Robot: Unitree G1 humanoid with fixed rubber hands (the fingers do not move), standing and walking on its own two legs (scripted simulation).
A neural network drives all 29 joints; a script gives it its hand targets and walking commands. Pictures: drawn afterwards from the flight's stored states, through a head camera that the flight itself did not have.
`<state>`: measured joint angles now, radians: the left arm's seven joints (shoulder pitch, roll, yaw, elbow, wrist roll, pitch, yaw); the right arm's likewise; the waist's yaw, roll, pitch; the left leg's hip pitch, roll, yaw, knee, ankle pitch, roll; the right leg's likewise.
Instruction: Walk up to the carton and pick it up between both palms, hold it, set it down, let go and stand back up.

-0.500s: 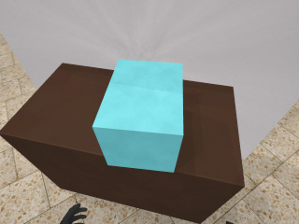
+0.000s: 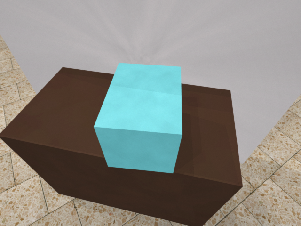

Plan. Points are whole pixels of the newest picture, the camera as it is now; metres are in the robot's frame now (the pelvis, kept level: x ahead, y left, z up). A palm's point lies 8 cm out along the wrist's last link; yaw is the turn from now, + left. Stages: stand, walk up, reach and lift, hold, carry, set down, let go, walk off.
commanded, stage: stand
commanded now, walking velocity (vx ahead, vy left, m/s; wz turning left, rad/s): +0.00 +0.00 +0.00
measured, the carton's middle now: (144, 116) +0.46 +0.03 -0.01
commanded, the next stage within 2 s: none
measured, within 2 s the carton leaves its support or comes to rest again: neither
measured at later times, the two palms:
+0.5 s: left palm out of the picture -0.03 +0.19 -0.15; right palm out of the picture -0.04 -0.20 -0.15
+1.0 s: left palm out of the picture -0.02 +0.18 -0.15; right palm out of the picture -0.02 -0.21 -0.15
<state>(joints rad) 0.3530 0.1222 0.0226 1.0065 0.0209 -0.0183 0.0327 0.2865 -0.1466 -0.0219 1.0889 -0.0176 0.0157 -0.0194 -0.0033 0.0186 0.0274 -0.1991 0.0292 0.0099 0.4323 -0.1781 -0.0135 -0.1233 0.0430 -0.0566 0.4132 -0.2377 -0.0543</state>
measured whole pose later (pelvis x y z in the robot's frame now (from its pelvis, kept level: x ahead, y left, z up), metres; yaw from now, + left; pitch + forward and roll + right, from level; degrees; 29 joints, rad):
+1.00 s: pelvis +0.02 -0.02 +0.00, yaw +0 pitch -2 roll +0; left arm 0.34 0.08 0.00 1.17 0.01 -0.03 0.04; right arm 0.30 -0.09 0.00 1.21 -0.01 0.01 -0.04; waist 0.00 0.02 0.04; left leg -0.20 0.05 0.00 0.44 -0.21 -0.04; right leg -0.11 0.07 -0.06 0.39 -0.26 -0.08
